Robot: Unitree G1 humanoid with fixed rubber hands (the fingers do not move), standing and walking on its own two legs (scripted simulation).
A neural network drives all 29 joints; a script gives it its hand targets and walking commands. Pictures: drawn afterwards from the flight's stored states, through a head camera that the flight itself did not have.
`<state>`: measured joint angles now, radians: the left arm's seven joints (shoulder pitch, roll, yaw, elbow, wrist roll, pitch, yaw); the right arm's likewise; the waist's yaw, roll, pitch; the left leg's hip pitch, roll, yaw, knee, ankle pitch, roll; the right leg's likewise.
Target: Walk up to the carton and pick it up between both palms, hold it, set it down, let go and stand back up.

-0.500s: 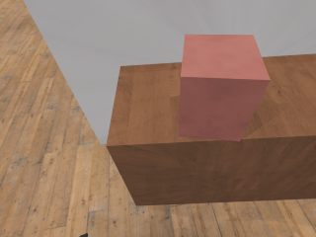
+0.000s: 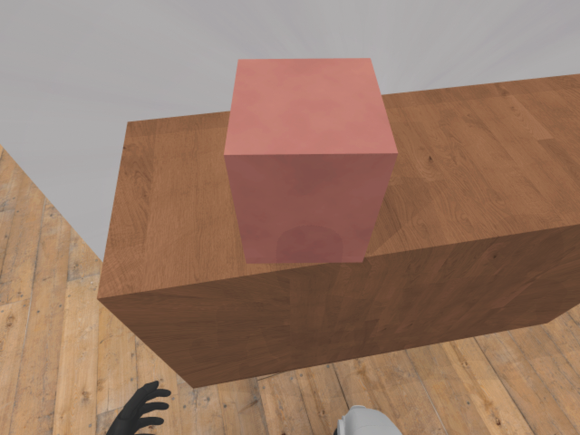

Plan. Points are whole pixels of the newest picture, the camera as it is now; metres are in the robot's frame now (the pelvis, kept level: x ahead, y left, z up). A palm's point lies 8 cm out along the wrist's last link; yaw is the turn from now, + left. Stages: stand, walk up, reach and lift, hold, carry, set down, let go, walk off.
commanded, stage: walk up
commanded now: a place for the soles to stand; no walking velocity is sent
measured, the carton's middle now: (304, 167) +0.49 -0.01 +0.07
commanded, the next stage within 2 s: none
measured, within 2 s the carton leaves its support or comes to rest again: neither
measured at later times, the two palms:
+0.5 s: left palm out of the picture +0.11 +0.18 -0.12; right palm (509, 380) +0.20 -0.31 -0.09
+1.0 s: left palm out of the picture +0.11 +0.17 -0.10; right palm (516, 380) +0.20 -0.32 -0.10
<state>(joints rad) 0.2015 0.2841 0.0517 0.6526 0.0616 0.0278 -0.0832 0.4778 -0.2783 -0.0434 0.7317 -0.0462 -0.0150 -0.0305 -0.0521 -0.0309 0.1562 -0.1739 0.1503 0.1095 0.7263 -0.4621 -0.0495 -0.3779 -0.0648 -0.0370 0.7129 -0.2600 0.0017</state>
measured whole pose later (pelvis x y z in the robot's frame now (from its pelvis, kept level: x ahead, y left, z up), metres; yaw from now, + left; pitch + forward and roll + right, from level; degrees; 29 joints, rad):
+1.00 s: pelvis +0.07 -0.09 +0.01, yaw +13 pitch -3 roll -1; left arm 0.25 0.27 -0.01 0.71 0.01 0.06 -0.02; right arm 0.31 -0.22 -0.02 0.74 -0.02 0.01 -0.01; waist 0.00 -0.01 0.08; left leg -0.33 0.00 -0.18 0.65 -0.27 -0.07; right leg -0.20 -0.01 -0.15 0.64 -0.38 -0.04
